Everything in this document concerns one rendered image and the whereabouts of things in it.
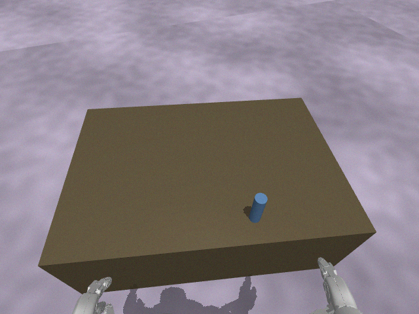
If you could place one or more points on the left robot hand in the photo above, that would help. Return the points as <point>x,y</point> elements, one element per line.
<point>88,302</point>

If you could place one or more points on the right robot hand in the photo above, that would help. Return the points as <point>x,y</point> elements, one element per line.
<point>337,292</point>

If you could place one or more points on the can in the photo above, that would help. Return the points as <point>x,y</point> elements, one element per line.
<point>258,206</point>

